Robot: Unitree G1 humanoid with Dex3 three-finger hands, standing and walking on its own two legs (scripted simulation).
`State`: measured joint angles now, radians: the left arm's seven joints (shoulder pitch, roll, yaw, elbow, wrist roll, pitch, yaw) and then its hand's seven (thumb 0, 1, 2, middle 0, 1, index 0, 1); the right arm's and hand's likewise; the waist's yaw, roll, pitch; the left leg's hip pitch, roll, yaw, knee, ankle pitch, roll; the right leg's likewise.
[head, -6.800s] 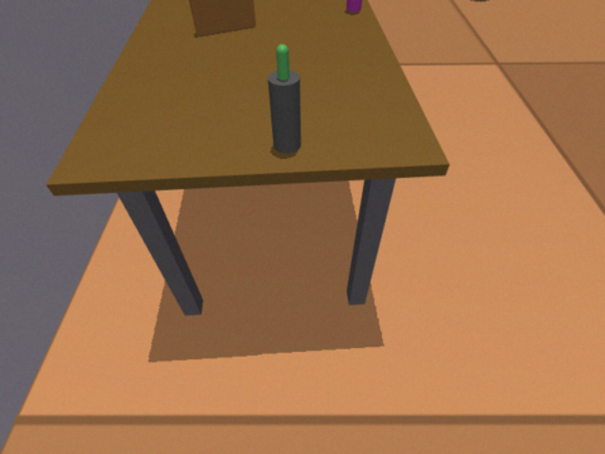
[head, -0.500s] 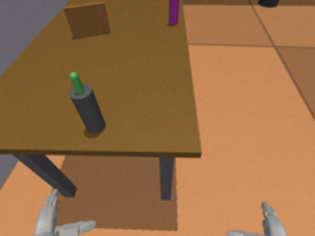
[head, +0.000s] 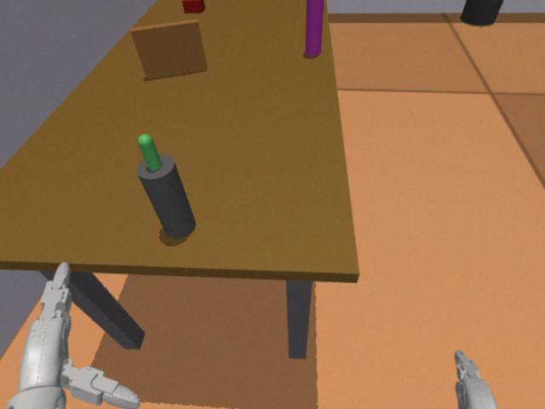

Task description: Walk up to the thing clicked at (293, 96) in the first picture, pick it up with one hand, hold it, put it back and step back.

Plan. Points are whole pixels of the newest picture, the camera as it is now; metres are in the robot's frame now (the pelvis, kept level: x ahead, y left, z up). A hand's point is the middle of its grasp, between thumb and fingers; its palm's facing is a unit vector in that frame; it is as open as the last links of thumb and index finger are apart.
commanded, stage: rise first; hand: left
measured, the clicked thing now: (164, 187) +0.43 +0.23 +0.09
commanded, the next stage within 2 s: go down in 0.94 s
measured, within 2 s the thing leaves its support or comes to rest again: neither
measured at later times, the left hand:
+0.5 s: hand (62, 337) +0.17 +0.26 +0.11, palm faces +0.38 -0.81 -0.44, open 17.6 cm
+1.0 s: hand (38, 325) +0.17 +0.27 +0.14, palm faces +0.42 -0.79 -0.45, open 17.6 cm
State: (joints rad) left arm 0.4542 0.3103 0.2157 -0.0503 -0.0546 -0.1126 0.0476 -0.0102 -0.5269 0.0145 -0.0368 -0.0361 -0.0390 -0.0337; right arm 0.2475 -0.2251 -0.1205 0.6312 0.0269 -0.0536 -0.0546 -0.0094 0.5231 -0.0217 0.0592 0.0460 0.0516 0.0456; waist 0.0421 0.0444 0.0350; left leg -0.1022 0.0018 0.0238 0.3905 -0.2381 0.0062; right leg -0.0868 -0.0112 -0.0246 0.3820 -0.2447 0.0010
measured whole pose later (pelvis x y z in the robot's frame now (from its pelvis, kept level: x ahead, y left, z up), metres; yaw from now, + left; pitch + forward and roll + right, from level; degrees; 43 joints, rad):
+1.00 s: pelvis -0.02 -0.01 +0.00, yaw +1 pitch -4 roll +0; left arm 0.43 0.37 0.37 -0.21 -0.05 -0.30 0.03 -0.01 -0.59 0.08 -0.05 -0.05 -0.04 -0.06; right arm 0.24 -0.23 -0.16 0.68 0.03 -0.12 -0.05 -0.01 0.52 -0.05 0.06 0.05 0.05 0.05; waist 0.06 0.05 0.05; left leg -0.10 0.00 0.01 0.38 -0.20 0.00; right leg -0.08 -0.01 -0.04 0.39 -0.23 0.00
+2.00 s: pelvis -0.02 +0.01 +0.00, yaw +0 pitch +0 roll -1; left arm -0.19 0.57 0.59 0.50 -0.24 -0.10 -0.45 -0.01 -0.53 0.07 -0.05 -0.02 -0.04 -0.02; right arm 0.22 -0.24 -0.06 0.75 0.03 -0.17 -0.12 -0.01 0.51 -0.06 0.06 0.05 0.05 0.05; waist 0.02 0.02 -0.06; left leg -0.24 0.00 0.02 0.47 -0.24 0.02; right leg -0.21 -0.02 -0.03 0.44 -0.24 0.01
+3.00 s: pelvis +0.00 +0.01 -0.01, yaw +1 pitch +7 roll -1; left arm -0.49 0.80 0.64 0.94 -0.25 -0.02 -0.64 -0.02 -0.59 0.05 -0.04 -0.02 -0.04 -0.02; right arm 0.16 -0.23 0.03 0.83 0.01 -0.23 -0.20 -0.01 0.52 -0.06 0.06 0.05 0.05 0.05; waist -0.03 0.01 -0.11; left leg -0.36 0.00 0.00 0.50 -0.26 0.02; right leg -0.30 -0.01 -0.05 0.43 -0.24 0.01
